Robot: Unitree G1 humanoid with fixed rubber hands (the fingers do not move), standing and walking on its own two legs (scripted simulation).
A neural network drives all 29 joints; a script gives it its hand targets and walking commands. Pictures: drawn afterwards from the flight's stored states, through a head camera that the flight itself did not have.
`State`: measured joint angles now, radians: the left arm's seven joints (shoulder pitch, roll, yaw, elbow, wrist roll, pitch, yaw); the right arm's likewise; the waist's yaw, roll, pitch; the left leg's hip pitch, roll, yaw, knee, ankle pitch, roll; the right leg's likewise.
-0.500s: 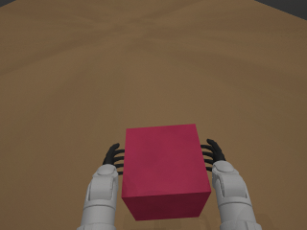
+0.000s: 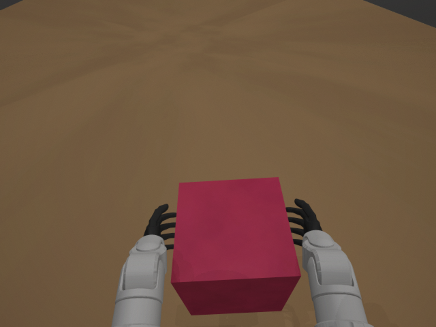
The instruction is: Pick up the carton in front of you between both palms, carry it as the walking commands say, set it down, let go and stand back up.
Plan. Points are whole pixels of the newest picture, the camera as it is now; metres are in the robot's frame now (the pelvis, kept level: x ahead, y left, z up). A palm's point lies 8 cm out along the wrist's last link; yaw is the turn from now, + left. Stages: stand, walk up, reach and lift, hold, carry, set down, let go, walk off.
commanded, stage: carry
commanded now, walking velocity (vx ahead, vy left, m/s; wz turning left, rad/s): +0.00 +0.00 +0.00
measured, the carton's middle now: (232, 249) +0.32 +0.00 -0.05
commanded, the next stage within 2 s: hold in 0.20 s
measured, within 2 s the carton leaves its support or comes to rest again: neither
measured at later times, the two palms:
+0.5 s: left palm (141, 255) +0.26 +0.16 +0.05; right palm (308, 245) +0.27 -0.14 +0.05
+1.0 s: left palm (147, 244) +0.30 +0.16 +0.02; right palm (294, 231) +0.32 -0.13 +0.02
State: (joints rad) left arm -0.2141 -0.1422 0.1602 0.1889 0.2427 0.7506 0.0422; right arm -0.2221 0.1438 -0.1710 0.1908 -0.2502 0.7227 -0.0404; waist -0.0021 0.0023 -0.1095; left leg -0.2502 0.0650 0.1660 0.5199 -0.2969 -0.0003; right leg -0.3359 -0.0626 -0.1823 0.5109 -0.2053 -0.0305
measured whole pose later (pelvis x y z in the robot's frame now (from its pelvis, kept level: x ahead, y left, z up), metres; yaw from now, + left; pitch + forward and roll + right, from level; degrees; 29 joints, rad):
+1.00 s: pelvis -0.03 +0.00 -0.01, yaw +5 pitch -3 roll +0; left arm -0.58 -0.21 0.54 0.62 0.48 0.53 0.00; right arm -0.57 0.21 -0.53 0.56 -0.48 0.55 0.00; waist -0.02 0.03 0.06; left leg -0.28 -0.04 -0.09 0.63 -0.30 0.00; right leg -0.32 0.05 0.04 0.60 -0.23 -0.02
